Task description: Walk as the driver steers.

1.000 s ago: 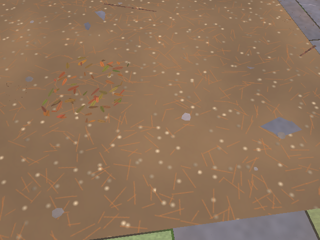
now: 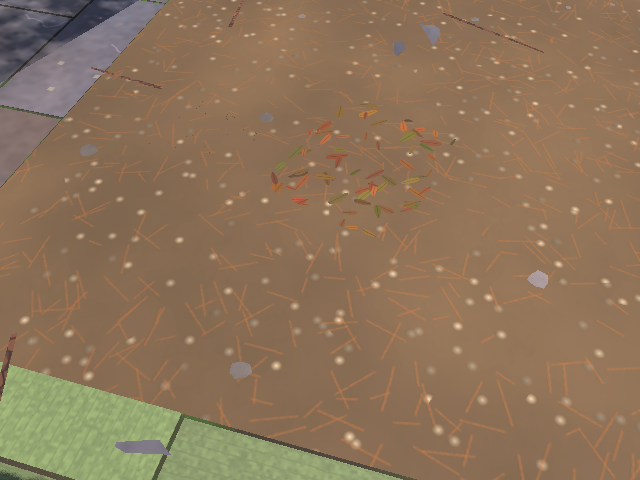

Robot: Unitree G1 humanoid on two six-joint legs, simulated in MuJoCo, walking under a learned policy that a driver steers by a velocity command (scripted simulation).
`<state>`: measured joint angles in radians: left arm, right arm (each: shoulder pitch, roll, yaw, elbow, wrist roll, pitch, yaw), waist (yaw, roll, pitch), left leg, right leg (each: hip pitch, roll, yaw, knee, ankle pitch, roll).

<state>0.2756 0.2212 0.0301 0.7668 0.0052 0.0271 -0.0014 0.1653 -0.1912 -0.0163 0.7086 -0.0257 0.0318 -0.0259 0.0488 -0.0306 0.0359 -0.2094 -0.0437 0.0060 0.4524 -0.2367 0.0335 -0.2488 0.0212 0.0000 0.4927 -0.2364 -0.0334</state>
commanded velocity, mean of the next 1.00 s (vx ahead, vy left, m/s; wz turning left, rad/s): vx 0.00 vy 0.00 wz -0.42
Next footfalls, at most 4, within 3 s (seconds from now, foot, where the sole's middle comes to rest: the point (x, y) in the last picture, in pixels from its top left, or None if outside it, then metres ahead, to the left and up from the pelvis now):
0.48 left None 0.09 0.09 -0.78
0.90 right None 0.01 -0.09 -0.78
1.34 left None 0.08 0.09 -0.78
1.88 right None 0.31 -0.14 -0.78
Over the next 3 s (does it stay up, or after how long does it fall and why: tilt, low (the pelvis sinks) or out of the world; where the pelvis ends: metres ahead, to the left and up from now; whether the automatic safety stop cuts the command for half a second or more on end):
stays up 0.72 -0.10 -0.01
